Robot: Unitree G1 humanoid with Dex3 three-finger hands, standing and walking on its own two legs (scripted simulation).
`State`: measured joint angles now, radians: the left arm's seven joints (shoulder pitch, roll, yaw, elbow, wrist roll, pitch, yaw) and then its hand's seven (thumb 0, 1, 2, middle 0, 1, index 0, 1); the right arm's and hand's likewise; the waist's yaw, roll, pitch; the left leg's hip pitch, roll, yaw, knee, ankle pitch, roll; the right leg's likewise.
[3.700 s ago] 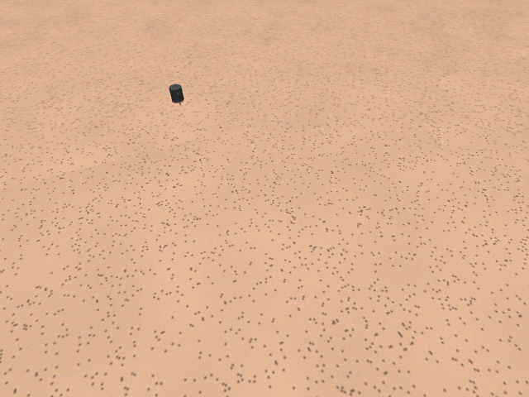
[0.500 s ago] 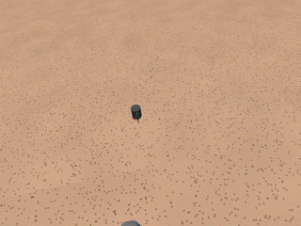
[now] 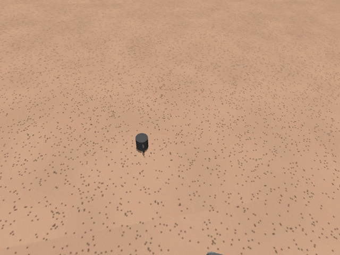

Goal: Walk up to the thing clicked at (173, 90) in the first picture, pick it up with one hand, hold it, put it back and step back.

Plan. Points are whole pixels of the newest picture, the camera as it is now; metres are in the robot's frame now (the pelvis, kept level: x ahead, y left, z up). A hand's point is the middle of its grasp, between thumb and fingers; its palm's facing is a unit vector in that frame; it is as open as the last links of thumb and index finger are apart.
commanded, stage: walk up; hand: left
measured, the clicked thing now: (142, 143) +1.00 +0.21 -0.73
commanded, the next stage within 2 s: none
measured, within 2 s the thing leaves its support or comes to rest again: neither
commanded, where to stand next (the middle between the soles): +0.64 -0.02 m, yaw +1 degrees
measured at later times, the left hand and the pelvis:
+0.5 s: hand (99, 223) +0.24 +0.21 -0.12, palm faces -0.01 -0.92 -0.40, open 7.3 cm; pelvis +0.19 -0.06 +0.00, yaw +0 degrees
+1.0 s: hand (95, 179) +0.39 +0.27 -0.15, palm faces -0.05 -0.94 -0.34, open 7.3 cm; pelvis +0.35 -0.01 +0.00, yaw +0 degrees
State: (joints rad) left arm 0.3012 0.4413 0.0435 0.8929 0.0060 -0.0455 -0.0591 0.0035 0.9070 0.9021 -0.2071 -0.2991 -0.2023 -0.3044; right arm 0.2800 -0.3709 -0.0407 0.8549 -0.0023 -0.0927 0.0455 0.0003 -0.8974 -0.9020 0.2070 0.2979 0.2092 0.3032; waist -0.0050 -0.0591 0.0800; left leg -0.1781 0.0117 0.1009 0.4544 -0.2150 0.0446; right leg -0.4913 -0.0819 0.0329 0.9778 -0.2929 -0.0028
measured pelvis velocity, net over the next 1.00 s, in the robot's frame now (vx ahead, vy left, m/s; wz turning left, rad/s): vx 0.35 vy -0.01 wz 0.01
